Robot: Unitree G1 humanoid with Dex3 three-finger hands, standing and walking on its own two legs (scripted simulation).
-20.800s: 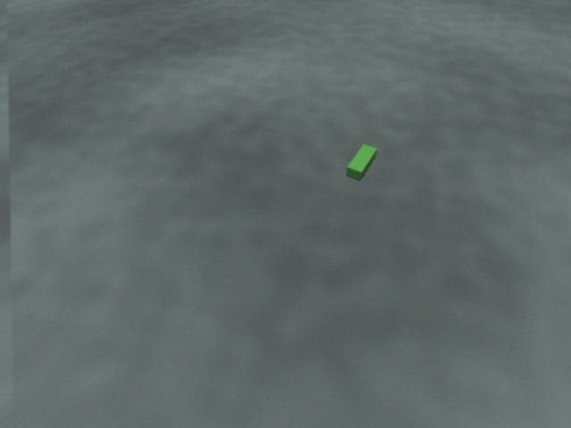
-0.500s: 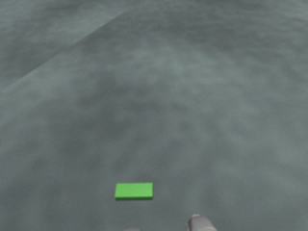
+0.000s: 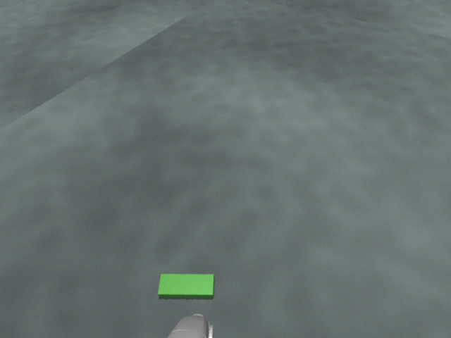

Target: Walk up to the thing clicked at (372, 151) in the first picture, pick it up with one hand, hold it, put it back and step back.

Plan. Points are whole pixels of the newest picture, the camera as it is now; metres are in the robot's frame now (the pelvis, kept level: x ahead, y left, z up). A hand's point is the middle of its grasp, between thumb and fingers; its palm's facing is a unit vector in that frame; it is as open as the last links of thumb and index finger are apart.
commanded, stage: walk up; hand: left
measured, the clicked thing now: (187, 286) +0.41 +0.21 -0.73
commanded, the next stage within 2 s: none
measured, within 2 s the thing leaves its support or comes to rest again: neither
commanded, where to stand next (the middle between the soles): +0.08 +0.02 m, yaw +0 degrees
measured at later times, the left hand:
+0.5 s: hand out of the picture +0.01 +0.27 -0.15, palm faces -0.02 -0.92 -0.39, open 7.4 cm
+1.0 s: hand out of the picture +0.07 +0.28 -0.16, palm faces +0.00 -0.92 -0.40, open 7.4 cm
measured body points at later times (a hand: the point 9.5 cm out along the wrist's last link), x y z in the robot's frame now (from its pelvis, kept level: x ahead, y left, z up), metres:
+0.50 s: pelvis -0.02 -0.01 -0.01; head -0.01 -0.01 +0.44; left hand +0.01 +0.32 -0.13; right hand +0.05 -0.34 -0.12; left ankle +0.08 +0.14 -0.70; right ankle -0.06 -0.11 -0.73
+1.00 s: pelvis +0.00 +0.00 -0.01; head +0.03 +0.00 +0.43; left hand +0.07 +0.32 -0.13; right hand +0.16 -0.28 -0.12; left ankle +0.12 +0.11 -0.73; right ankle -0.01 -0.13 -0.71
